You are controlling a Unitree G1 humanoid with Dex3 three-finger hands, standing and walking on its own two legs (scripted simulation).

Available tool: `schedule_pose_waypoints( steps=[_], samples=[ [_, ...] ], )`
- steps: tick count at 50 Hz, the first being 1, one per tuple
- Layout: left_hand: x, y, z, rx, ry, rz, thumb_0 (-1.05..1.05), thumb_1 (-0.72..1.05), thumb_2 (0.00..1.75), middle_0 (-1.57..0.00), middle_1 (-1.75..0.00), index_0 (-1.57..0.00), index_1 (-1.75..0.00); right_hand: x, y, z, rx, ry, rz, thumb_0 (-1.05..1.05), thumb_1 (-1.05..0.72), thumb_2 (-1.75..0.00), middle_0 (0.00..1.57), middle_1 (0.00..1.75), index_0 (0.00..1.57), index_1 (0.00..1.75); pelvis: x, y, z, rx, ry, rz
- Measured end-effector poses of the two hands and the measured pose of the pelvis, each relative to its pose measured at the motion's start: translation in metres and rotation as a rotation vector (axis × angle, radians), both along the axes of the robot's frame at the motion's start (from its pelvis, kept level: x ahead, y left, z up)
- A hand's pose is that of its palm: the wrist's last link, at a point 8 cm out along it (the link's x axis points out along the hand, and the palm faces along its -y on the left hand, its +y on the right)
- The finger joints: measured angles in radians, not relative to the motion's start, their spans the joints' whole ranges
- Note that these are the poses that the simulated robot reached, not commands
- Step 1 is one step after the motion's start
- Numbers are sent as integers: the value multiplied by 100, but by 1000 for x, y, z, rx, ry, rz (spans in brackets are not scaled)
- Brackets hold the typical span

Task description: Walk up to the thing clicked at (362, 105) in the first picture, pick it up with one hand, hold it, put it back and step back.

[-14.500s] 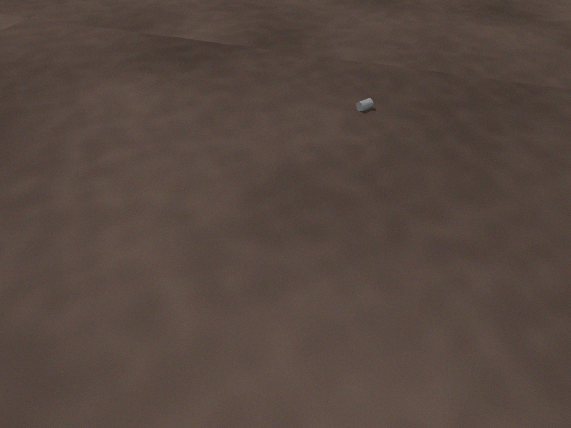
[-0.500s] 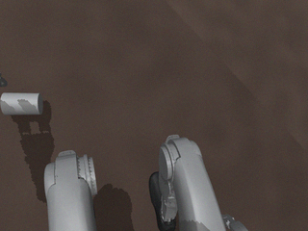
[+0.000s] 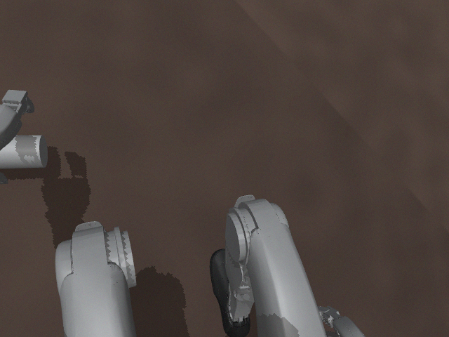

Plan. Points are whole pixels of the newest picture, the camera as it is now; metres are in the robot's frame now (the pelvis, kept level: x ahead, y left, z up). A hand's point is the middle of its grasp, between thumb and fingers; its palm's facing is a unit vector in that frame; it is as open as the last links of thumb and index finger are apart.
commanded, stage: approach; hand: left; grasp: from above
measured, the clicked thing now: (16, 151) +0.48 +0.32 -0.29
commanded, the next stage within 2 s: close in in 0.76 s
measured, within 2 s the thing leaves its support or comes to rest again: neither
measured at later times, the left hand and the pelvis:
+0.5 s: hand out of the picture +0.45 +0.34 -0.16, palm faces -0.54 -0.09 -0.83, open 13.9 cm; pelvis +0.00 +0.00 +0.01, yaw +1 degrees
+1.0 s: hand out of the picture +0.46 +0.34 -0.17, palm faces -0.46 -0.02 -0.89, open 13.4 cm; pelvis -0.01 +0.01 +0.00, yaw -1 degrees
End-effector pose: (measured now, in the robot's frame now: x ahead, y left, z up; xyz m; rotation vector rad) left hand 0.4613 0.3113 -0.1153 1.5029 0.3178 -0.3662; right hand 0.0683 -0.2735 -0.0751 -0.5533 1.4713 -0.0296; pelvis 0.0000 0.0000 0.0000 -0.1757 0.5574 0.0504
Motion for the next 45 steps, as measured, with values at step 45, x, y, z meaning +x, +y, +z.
schedule_pose_waypoints(
  steps=[45],
  samples=[
    [11,16,12,35,-26,66,0,-44,103,-11,-109,-13,-107,7,9,10,-17,-69,16,0,-92,-89,20,30,20,30,-7,8,1,-24,-7,0]
  ],
)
